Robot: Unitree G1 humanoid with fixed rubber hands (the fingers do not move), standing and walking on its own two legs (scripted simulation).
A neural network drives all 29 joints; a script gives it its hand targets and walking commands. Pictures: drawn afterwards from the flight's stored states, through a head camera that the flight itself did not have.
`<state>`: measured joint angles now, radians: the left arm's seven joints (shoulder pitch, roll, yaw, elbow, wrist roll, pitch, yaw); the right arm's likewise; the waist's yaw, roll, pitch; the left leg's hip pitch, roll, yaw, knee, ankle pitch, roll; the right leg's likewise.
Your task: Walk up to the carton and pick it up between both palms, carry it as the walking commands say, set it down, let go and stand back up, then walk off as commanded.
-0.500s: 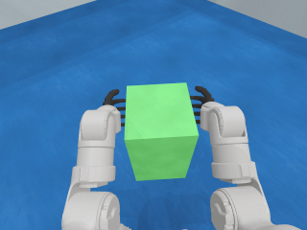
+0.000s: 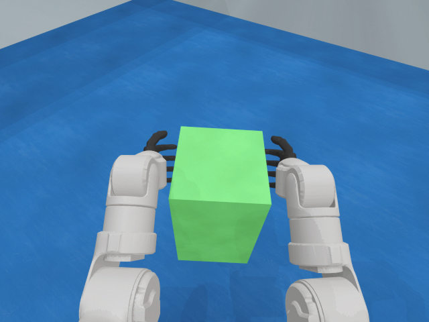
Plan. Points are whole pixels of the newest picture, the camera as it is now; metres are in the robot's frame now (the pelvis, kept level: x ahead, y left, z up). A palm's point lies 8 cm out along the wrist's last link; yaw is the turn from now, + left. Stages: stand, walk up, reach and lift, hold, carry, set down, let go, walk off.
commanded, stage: carry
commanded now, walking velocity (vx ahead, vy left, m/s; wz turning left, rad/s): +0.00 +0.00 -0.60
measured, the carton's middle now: (216, 200) +0.34 +0.02 +0.03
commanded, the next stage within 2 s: none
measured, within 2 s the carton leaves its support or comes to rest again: neither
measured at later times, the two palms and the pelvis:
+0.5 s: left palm (202, 189) +0.30 +0.04 +0.12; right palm (361, 228) +0.24 -0.18 +0.13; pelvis -0.08 +0.01 +0.01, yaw -18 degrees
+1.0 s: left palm (275, 259) +0.20 -0.06 +0.12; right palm out of the picture +0.09 -0.27 +0.13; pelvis -0.16 -0.01 +0.01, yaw -25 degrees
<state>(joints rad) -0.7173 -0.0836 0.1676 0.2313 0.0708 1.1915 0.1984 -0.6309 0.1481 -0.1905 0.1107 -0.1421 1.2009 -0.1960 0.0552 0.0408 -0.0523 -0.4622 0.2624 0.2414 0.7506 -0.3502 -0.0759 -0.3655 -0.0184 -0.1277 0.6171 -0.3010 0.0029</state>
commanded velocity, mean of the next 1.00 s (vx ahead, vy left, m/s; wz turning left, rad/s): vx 0.00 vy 0.00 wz -0.29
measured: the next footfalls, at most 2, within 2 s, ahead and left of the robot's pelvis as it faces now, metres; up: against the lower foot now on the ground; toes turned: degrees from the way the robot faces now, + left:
left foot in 0.34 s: +0.02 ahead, +0.11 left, +0.00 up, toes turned -4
right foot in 0.66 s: -0.12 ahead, -0.14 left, +0.00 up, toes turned -31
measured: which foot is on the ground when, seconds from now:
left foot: up 0.00-0.32, down 0.34-0.66, up 0.68-0.88, down 0.90-1.00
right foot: down 0.00-0.34, up 0.36-0.64, down 0.66-1.00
